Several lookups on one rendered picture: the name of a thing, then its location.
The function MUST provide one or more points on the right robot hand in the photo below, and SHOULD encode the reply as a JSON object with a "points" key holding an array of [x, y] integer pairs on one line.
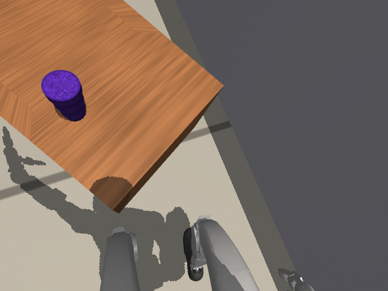
{"points": [[294, 280]]}

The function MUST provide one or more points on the right robot foot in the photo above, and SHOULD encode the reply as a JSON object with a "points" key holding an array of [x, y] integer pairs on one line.
{"points": [[194, 275]]}

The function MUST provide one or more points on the cup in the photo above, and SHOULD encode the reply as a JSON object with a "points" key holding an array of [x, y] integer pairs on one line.
{"points": [[64, 90]]}

